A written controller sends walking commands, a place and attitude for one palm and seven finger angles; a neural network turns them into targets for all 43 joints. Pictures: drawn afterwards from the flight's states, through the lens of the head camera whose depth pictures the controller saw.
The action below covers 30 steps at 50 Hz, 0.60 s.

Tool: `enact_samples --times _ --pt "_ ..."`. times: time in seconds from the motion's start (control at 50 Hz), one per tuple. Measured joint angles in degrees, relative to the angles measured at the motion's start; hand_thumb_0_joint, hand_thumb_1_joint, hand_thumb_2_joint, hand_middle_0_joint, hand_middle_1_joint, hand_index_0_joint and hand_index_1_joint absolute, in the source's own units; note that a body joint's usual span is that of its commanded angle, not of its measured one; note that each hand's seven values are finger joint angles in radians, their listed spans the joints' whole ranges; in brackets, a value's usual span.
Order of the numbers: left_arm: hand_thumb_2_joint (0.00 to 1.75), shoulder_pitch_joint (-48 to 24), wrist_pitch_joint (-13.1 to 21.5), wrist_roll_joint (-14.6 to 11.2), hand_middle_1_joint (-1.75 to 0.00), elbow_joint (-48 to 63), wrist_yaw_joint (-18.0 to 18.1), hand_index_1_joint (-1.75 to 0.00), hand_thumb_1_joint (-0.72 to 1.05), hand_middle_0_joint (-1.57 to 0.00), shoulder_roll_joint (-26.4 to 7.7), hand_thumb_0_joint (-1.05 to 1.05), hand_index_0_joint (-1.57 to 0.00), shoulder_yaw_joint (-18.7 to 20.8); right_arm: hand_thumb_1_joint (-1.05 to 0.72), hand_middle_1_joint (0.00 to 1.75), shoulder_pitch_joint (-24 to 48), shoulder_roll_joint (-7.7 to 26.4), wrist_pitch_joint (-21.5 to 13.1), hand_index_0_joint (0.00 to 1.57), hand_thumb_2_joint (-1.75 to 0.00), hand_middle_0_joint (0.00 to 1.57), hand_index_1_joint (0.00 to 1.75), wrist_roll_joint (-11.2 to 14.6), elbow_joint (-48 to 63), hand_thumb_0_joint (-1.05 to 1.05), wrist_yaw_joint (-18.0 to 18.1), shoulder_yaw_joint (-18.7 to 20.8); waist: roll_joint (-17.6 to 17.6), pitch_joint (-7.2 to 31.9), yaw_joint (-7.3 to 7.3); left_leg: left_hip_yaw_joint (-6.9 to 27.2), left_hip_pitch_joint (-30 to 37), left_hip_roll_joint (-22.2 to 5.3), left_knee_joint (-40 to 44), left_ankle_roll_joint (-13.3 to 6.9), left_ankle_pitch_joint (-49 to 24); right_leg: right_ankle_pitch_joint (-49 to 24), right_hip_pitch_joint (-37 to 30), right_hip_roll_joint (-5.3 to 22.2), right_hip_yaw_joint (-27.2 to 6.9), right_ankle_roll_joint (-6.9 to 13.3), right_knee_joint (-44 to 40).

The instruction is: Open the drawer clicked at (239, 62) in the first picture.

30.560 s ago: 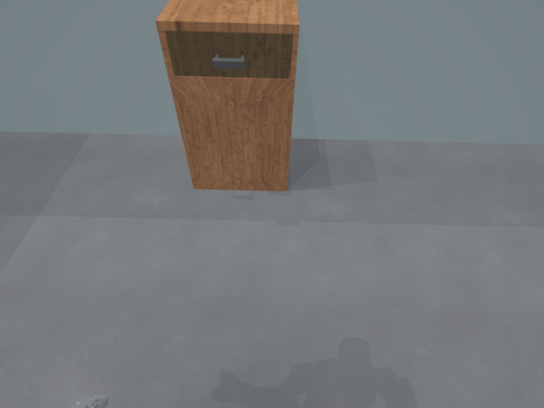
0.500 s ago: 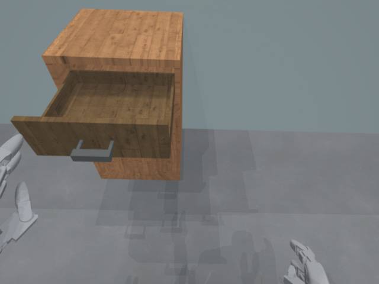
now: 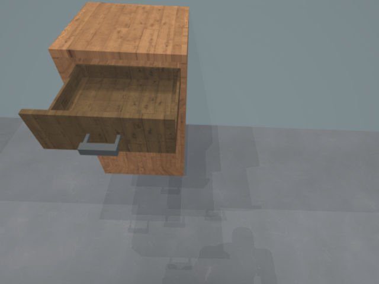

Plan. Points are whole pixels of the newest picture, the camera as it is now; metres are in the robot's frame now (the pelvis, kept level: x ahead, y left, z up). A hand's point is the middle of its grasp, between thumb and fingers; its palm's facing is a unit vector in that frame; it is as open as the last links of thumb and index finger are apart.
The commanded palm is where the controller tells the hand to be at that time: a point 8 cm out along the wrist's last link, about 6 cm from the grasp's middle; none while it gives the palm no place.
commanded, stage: let the arm hang, fingers relaxed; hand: left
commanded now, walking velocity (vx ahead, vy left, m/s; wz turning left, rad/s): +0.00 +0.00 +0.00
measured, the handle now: (101, 143) +0.50 +0.29 -0.07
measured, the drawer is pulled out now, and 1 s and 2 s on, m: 0.30 0.30 0.30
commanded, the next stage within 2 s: look to check the result in 0.82 s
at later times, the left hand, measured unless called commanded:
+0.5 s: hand out of the picture -0.04 +0.16 -0.17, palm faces +0.02 -0.98 -0.21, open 7.4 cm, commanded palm none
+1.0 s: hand out of the picture -0.02 +0.14 -0.17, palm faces +0.04 -0.98 -0.17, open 7.4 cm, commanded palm none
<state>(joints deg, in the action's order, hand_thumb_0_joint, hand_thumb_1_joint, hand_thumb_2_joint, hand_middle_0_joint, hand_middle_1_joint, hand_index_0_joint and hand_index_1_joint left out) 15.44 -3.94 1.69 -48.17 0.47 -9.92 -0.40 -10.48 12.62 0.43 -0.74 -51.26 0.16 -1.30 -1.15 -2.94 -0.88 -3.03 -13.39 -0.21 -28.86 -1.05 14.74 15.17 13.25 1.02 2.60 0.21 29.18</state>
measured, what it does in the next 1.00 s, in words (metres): stands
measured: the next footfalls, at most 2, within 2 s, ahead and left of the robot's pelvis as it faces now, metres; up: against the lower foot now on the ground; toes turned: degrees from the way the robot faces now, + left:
none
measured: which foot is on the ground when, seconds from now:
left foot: down 0.00-1.00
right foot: down 0.00-1.00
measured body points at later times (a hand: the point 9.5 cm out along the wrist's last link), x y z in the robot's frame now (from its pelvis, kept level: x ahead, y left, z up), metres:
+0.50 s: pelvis +0.00 -0.01 +0.01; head +0.01 -0.02 +0.46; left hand -0.04 +0.22 -0.15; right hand -0.04 -0.20 -0.16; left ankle +0.01 +0.11 -0.74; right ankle +0.01 -0.12 -0.74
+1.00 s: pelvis +0.01 -0.02 +0.01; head +0.02 -0.03 +0.46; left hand -0.02 +0.19 -0.15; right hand -0.03 -0.23 -0.16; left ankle +0.01 +0.11 -0.74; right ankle +0.01 -0.12 -0.74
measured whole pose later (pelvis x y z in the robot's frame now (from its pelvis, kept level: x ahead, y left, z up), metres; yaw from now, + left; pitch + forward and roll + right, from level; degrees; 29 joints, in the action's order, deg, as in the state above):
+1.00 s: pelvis +0.01 -0.02 +0.01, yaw +0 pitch -2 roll +0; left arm 18.3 0.2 0.8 -65.2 2.0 -6.8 0.6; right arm -18.9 6.4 0.5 -0.3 -65.0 2.5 0.4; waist 0.3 -3.2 -0.2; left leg -2.3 -9.6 -2.1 -23.8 1.0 12.7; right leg 13.1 9.3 -1.2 3.3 2.3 23.7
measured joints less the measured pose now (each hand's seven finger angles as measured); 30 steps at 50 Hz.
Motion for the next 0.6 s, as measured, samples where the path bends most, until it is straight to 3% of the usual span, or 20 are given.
enact_samples --times 0.16,0.38,0.6 --pt "0.90 3.3 1.9 -0.6 -0.30 -13.0 0.4 -0.30 0.98 -0.20 -1.8 0.00 -0.20 0.8 -0.91 0.30 -7.4 -1.5 1.3 0.20 -0.90 0.20 0.30 0.3 -9.4 0.01 1.2 0.4 -0.3 -2.1 1.64 0.9 2.0 -0.5 3.7 0.4 -2.1 -2.9 -3.2 -0.8 0.9 0.4 -5.7" --pt "0.90 5.2 2.8 -1.0 -0.30 -18.3 1.3 -0.30 0.92 -0.20 0.1 0.00 -0.19 0.2 -0.91 0.30 -10.1 -4.7 0.8 0.20 -0.90 0.20 0.30 0.7 -13.4 0.01 1.6 0.6 2.5 -1.4 1.00 0.1 3.3 -0.3 5.1 0.3 -2.7 -2.9 -3.5 -0.5 0.2 0.4 -5.5" --pt "0.90 2.1 3.9 -0.8 -0.30 -16.4 1.6 -0.30 0.91 -0.20 3.5 0.00 -0.19 0.2 -0.91 0.30 -8.4 -7.3 0.0 0.20 -0.90 0.20 0.30 0.5 -13.4 0.01 1.6 0.9 2.4 0.7 0.64 -0.1 3.5 -0.7 4.7 0.8 -2.5 -2.3 -3.2 -0.9 0.0 1.0 -4.3"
